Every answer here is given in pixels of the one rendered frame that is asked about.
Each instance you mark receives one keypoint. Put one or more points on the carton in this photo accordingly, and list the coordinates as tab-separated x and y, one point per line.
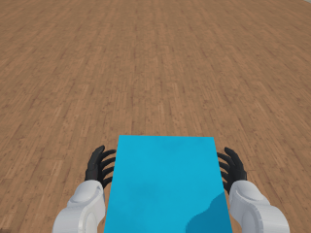
167	184

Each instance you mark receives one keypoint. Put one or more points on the robot left hand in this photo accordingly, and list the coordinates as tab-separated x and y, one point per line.
95	166

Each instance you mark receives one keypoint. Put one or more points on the robot right forearm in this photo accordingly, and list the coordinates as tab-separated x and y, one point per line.
253	211

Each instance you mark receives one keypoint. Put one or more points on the robot right hand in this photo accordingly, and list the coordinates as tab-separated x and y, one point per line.
235	168

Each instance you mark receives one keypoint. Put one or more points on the robot left forearm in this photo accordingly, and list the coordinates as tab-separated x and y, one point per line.
84	210

